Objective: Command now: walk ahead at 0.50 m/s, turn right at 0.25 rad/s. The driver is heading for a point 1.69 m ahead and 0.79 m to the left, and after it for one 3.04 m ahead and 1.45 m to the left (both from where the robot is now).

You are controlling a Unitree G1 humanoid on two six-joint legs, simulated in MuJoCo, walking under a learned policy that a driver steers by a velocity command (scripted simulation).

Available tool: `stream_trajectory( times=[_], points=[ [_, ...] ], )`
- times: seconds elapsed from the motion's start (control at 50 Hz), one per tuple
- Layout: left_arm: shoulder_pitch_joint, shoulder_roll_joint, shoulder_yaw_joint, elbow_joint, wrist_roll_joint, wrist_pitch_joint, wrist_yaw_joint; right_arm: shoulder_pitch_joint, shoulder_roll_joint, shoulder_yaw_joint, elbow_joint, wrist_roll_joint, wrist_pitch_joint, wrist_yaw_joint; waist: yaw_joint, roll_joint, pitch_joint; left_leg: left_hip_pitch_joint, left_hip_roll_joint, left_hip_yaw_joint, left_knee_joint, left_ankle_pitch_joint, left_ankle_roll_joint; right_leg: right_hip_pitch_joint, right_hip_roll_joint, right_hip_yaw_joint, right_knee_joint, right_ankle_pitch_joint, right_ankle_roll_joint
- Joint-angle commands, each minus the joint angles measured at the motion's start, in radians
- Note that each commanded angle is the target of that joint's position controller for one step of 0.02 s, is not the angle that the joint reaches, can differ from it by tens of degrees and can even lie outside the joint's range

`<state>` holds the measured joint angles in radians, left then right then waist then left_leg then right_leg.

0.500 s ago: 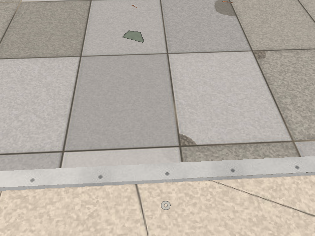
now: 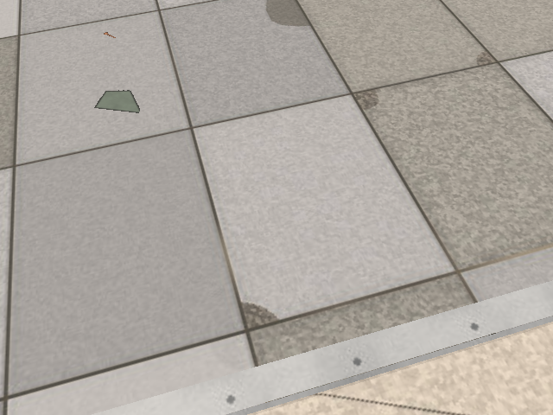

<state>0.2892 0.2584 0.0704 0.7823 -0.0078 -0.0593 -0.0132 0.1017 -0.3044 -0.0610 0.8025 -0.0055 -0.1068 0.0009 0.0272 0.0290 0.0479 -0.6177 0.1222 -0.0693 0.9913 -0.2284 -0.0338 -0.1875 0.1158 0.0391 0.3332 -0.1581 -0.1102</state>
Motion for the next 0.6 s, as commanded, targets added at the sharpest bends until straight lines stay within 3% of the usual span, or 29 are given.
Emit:
stream_trajectory(
  times=[0.02,0.1,0.16,0.2,0.24,0.26,0.28,0.3,0.32,0.34,0.36,0.4,0.46,0.5,0.56,0.6],
  points=[
    [-0.025,0.149,0.033,-0.063,0.002,-0.020,0.020,0.002,-0.045,-0.005,-0.037,-0.003,0.004,0.003,-0.011,-0.080,-0.044,0.014,-0.002,0.049,-0.196,0.210,-0.026,-0.009,-0.227,0.115,-0.148,0.330,-0.144],
    [0.032,0.153,0.025,-0.022,0.011,-0.018,0.024,-0.104,-0.033,0.008,-0.062,0.008,-0.010,0.021,0.049,-0.094,-0.021,0.099,-0.053,0.089,-0.411,0.456,0.010,0.006,-0.222,0.043,-0.132,0.374,-0.087],
    [0.026,0.152,0.021,0.004,0.018,-0.011,0.027,-0.104,-0.054,0.004,-0.069,0.010,-0.015,0.039,0.042,-0.102,-0.035,0.098,-0.078,0.075,-0.469,0.415,0.054,0.115,-0.265,0.030,-0.060,0.444,-0.062],
    [-0.008,0.166,0.026,0.006,0.018,-0.002,0.033,-0.046,-0.091,-0.009,-0.060,0.008,-0.015,0.049,0.000,-0.116,-0.062,0.128,-0.105,0.069,-0.472,0.301,0.086,0.185,-0.291,0.028,0.029,0.568,-0.044],
    [-0.054,0.171,0.026,-0.009,0.013,0.016,0.047,0.127,-0.150,-0.038,-0.018,-0.001,-0.016,0.053,-0.095,-0.096,-0.142,0.299,-0.152,0.100,-0.538,0.333,0.117,0.201,-0.236,-0.015,0.296,0.699,0.009],
    [-0.009,0.149,0.016,-0.036,0.034,0.018,0.053,0.198,-0.217,-0.053,-0.024,-0.013,-0.015,0.047,-0.094,0.032,-0.253,0.537,-0.010,-0.080,-0.490,0.695,0.186,0.042,-0.168,-0.048,0.579,0.412,0.063],
    [0.146,0.055,-0.012,-0.039,0.043,0.010,0.040,0.178,-0.253,-0.051,-0.049,-0.021,-0.002,0.043,-0.004,0.256,-0.382,0.861,0.236,-0.461,-0.470,0.934,0.403,-0.316,0.003,-0.041,0.960,-0.449,0.148],
    [0.137,0.127,-0.008,-0.026,0.022,0.007,0.029,0.199,-0.183,-0.040,-0.058,-0.001,0.012,0.043,-0.062,0.155,-0.485,0.905,0.244,-0.581,-0.552,0.698,0.431,-0.399,-0.012,0.084,1.071,-0.508,0.147],
    [0.026,0.166,0.004,-0.053,-0.005,0.013,0.028,0.137,-0.157,-0.036,-0.086,0.010,0.026,0.036,-0.082,0.086,-0.372,0.799,0.197,-0.493,-0.586,0.485,0.386,-0.465,-0.060,0.094,1.082,-0.435,0.140],
    [-0.040,0.170,0.006,-0.071,-0.003,0.024,0.035,0.091,-0.131,-0.028,-0.097,0.016,0.041,0.027,-0.074,-0.003,-0.268,0.658,0.157,-0.424,-0.625,0.341,0.343,-0.478,-0.093,0.072,1.036,-0.368,0.140],
    [-0.074,0.170,0.009,-0.081,0.007,0.037,0.045,0.063,-0.124,-0.024,-0.107,0.013,0.053,0.018,-0.060,-0.027,-0.194,0.516,0.135,-0.390,-0.661,0.264,0.324,-0.456,-0.118,0.068,0.973,-0.323,0.143],
    [-0.056,0.149,0.011,-0.092,0.014,0.056,0.055,0.033,-0.121,-0.025,-0.119,-0.003,0.069,0.010,-0.012,0.040,-0.134,0.346,0.059,-0.326,-0.711,0.182,0.288,-0.353,-0.132,0.060,0.806,-0.294,0.141],
    [-0.031,0.109,0.001,-0.083,0.020,0.052,0.067,0.042,-0.153,-0.043,-0.134,-0.003,0.082,-0.005,-0.009,0.080,-0.174,0.314,0.026,-0.278,-0.693,0.311,0.290,-0.287,-0.107,0.035,0.621,-0.266,0.170],
    [-0.043,0.114,0.002,-0.084,0.018,0.054,0.068,0.040,-0.169,-0.053,-0.146,0.010,0.095,-0.017,-0.017,0.076,-0.213,0.315,0.019,-0.287,-0.687,0.232,0.277,-0.261,-0.104,0.047,0.555,-0.189,0.184],
    [-0.089,0.114,0.004,-0.100,0.014,0.056,0.066,0.028,-0.164,-0.056,-0.161,0.016,0.116,-0.026,-0.033,0.097,-0.187,0.286,-0.004,-0.326,-0.699,0.019,0.248,-0.246,-0.093,0.057,0.468,-0.141,0.190],
    [-0.110,0.115,0.005,-0.110,0.011,0.046,0.061,0.036,-0.160,-0.057,-0.164,0.015,0.127,-0.029,-0.045,0.118,-0.170,0.299,-0.009,-0.363,-0.690,-0.025,0.237,-0.234,-0.086,0.061,0.400,-0.145,0.185]
  ],
)
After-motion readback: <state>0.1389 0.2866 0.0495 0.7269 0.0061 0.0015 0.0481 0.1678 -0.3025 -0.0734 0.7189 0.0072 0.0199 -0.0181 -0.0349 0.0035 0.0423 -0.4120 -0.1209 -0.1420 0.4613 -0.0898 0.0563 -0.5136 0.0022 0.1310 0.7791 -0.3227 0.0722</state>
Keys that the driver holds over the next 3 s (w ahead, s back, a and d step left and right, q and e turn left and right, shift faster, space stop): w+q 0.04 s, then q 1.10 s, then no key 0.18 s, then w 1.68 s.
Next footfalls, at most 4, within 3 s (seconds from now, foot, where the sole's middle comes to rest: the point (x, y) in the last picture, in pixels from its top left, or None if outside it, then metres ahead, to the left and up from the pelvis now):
0.24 left None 0.34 0.14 -0.78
0.70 right None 0.37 -0.08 -0.78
1.12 left None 0.23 0.15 -0.78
1.58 right None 0.39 -0.01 -0.78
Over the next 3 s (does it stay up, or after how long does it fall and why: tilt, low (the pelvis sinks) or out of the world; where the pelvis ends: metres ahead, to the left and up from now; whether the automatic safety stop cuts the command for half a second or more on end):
stays up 0.85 0.53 0.00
